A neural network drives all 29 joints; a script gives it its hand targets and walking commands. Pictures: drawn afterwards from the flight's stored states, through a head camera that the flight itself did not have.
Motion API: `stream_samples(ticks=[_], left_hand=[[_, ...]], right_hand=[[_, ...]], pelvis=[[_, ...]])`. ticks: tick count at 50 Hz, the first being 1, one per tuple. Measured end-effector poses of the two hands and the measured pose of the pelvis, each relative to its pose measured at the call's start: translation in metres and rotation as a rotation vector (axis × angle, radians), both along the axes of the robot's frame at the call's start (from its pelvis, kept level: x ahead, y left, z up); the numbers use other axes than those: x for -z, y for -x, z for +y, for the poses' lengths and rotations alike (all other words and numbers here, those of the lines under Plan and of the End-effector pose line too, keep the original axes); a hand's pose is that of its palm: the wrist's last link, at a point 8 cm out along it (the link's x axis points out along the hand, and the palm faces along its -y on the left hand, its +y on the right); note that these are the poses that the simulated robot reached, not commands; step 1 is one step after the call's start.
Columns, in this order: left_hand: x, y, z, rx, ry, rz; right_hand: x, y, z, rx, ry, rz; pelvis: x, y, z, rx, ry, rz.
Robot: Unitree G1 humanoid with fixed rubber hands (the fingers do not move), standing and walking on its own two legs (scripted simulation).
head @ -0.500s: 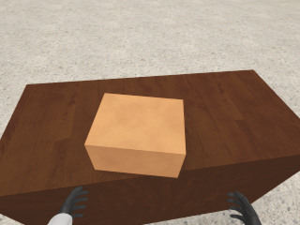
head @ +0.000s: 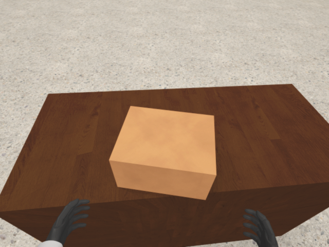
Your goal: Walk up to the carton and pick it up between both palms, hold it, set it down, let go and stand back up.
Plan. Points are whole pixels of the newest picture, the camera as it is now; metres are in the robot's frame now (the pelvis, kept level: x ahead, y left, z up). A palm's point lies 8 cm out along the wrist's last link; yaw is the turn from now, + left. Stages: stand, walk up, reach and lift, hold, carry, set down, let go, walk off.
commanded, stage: reach and lift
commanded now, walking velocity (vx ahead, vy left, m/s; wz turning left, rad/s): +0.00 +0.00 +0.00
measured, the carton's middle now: (166, 150) +0.39 +0.01 -0.02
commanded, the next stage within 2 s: none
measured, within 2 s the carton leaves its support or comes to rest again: neither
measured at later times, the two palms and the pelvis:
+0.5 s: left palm (39, 242) +0.14 +0.27 +0.02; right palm (258, 237) +0.14 -0.17 +0.03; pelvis -0.01 +0.01 +0.00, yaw +1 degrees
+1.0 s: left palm (52, 190) +0.23 +0.26 +0.07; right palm (257, 197) +0.22 -0.19 +0.05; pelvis +0.02 +0.00 +0.00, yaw +1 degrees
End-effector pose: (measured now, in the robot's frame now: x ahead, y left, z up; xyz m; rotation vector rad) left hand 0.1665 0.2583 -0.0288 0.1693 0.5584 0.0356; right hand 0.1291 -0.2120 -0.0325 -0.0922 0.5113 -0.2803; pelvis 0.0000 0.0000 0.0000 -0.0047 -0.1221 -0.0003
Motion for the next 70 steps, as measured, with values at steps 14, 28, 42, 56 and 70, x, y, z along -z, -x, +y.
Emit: stream_samples(ticks=[14,28,42,56,70], left_hand=[[-0.031,0.015,0.008,0.015,0.054,-0.147],[-0.053,0.023,0.014,0.026,0.093,-0.272],[-0.073,-0.026,0.004,0.055,0.114,-0.291],[-0.098,-0.079,0.005,0.041,0.064,-0.268],[-0.100,-0.122,-0.005,0.062,0.067,-0.281]], right_hand=[[-0.033,-0.006,0.024,0.028,-0.052,-0.125],[-0.063,-0.019,0.043,0.036,-0.086,-0.189],[-0.081,-0.064,0.036,0.015,-0.094,-0.179],[-0.086,-0.098,0.023,0.010,-0.123,-0.163],[-0.094,-0.134,0.022,-0.019,-0.120,-0.242]], pelvis=[[0.002,0.004,0.007,-0.007,0.010,-0.022],[0.004,0.009,0.009,-0.026,0.019,-0.033],[0.004,0.001,0.003,-0.030,0.013,-0.008],[0.000,-0.030,-0.008,-0.022,0.000,0.047],[-0.001,-0.051,-0.015,-0.031,-0.005,0.084]])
